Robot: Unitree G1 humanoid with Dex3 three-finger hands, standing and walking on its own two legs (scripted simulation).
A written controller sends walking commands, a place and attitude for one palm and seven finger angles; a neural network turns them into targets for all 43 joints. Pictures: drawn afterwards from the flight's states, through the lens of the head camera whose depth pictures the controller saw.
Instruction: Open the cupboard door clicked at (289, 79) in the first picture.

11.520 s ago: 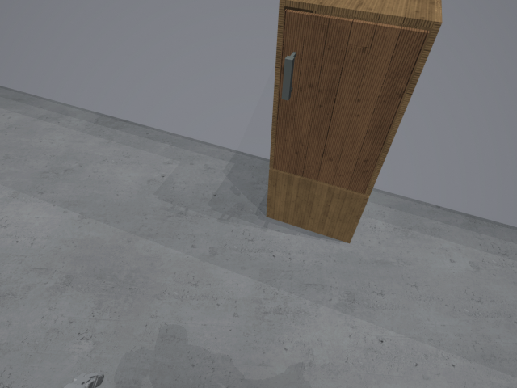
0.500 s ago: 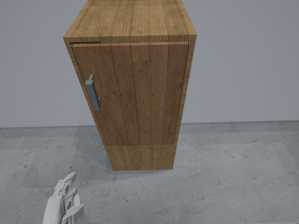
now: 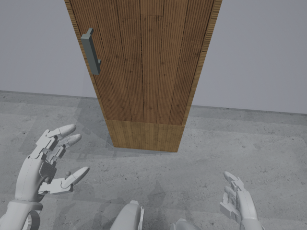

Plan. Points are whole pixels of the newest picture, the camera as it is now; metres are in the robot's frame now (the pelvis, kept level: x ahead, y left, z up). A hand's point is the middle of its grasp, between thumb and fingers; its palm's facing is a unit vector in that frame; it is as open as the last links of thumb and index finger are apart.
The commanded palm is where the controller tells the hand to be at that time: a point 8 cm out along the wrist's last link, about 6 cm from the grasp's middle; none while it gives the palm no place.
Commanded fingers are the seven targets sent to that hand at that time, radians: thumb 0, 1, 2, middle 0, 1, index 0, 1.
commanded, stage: raise the hand with hooked fingers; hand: left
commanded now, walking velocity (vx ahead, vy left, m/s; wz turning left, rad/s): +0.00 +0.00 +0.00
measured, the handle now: (93, 51) +0.59 +0.27 +0.11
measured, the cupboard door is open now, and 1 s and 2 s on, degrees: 0 0 0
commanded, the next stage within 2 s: move the hooked fingers beside the handle in 1.42 s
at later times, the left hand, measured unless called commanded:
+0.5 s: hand (53, 143) +0.27 +0.27 +0.09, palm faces +0.02 -1.00 -0.04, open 13.0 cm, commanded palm +0.25 +0.33 +0.10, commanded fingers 0.00 -0.50 0.30 -0.30 -1.20 -0.30 -1.20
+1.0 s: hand (22, 112) +0.32 +0.34 +0.13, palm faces +0.06 -1.00 -0.03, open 14.0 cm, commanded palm +0.28 +0.38 +0.13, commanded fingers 0.00 -0.50 0.30 -0.30 -1.20 -0.30 -1.20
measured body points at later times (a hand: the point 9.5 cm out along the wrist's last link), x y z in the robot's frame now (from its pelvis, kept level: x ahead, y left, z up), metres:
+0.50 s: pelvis +0.02 +0.04 +0.04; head +0.07 +0.05 +0.48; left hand +0.27 +0.32 +0.09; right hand +0.17 -0.23 -0.03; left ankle +0.07 +0.11 -0.64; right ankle +0.00 -0.05 -0.64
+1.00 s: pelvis +0.02 +0.06 +0.06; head +0.05 +0.08 +0.50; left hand +0.31 +0.39 +0.14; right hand +0.17 -0.19 -0.02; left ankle +0.07 +0.11 -0.64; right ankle +0.00 -0.05 -0.64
